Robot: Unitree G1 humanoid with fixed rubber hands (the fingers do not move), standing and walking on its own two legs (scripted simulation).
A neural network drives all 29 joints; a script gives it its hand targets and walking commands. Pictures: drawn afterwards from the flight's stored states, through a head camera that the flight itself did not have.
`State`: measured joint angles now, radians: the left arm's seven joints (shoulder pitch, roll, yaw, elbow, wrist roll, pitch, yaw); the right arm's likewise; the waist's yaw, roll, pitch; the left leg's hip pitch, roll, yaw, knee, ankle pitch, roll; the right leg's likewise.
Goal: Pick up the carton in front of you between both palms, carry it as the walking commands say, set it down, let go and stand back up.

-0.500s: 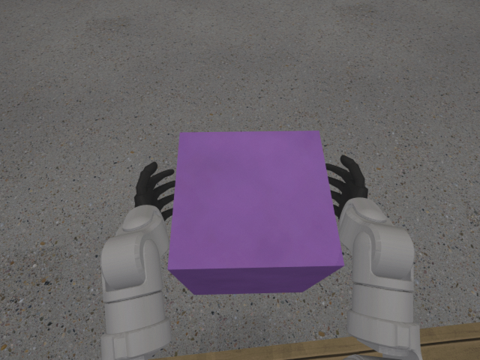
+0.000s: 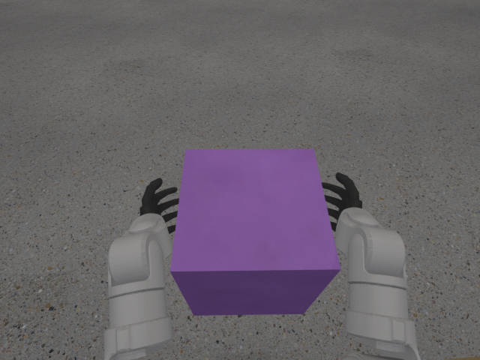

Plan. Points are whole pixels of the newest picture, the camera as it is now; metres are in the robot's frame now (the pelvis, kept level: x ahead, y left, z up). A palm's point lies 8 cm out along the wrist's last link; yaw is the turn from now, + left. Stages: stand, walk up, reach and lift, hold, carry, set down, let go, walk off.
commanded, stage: carry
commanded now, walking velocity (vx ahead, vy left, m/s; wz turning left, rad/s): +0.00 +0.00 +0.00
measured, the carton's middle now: (249, 238) +0.33 +0.00 +0.03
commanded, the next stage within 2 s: none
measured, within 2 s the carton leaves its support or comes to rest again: neither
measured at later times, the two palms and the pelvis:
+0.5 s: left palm (151, 231) +0.30 +0.15 +0.11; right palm (354, 224) +0.30 -0.16 +0.11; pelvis -0.02 +0.00 +0.00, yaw +0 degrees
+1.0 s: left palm (154, 237) +0.28 +0.15 +0.11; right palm (360, 229) +0.29 -0.16 +0.11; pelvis -0.03 -0.01 +0.00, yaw +0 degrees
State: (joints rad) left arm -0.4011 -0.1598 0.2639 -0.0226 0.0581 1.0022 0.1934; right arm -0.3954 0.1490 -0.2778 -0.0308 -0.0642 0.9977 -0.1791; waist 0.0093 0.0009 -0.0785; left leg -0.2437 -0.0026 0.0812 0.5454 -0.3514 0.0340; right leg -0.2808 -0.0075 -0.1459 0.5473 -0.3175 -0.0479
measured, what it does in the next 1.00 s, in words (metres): stands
